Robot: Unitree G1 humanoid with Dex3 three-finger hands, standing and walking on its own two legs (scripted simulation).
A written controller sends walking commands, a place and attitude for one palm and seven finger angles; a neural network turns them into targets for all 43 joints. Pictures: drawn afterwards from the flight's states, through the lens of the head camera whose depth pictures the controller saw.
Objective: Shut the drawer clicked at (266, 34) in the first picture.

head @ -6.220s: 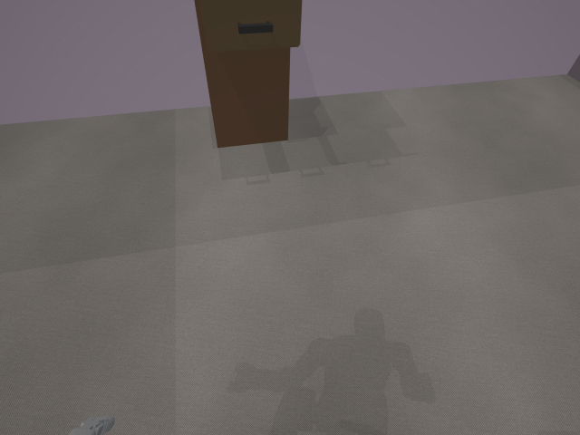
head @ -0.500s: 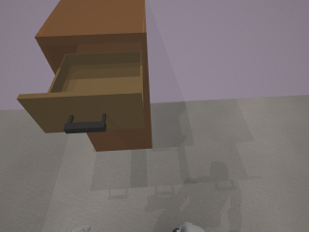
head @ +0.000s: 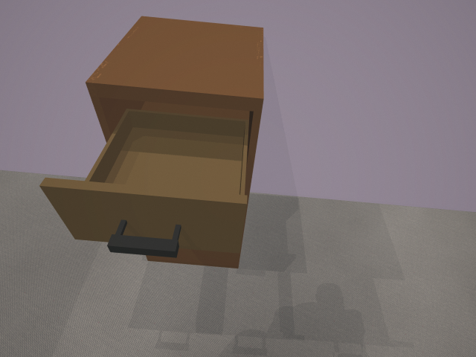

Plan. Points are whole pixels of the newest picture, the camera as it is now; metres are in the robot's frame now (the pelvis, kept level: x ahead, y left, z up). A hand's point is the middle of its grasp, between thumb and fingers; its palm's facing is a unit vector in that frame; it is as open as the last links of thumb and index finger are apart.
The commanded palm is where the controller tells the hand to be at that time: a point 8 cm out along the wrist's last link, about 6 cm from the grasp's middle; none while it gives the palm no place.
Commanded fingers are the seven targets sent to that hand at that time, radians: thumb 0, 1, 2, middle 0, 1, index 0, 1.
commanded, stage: come to a stop and stand still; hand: left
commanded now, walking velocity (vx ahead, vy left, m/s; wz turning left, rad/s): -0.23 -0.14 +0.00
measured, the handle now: (147, 236) +0.32 +0.21 -0.02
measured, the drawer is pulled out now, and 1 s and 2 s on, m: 0.28 0.28 0.28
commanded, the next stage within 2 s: look again from close up in 1.98 s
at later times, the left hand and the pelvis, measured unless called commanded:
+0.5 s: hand out of the picture -0.02 +0.13 -0.16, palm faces +0.01 -0.97 -0.25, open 7.3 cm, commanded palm none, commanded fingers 0.00 0.90 0.90 -0.20 -0.30 -0.20 -0.30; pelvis -0.05 -0.06 +0.00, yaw -2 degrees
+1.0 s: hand out of the picture -0.10 +0.09 -0.17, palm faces +0.04 -0.99 -0.16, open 7.3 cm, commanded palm none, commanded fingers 0.00 0.90 0.90 -0.20 -0.30 -0.20 -0.30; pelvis -0.09 -0.07 +0.01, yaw -1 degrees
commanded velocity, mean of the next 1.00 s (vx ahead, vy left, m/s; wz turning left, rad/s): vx -0.02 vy -0.02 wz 0.00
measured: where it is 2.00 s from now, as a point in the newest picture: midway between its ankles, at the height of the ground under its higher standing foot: outside the picture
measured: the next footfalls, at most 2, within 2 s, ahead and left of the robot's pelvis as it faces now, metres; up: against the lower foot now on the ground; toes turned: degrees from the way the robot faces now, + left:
right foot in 0.36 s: -0.02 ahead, -0.15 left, +0.00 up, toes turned -6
left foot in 0.62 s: -0.03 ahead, +0.07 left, +0.00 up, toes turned +2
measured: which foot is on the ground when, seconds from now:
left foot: down 0.00-0.36, up 0.38-0.60, down 0.62-1.00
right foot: down 0.00-0.00, up 0.02-0.34, down 0.36-1.00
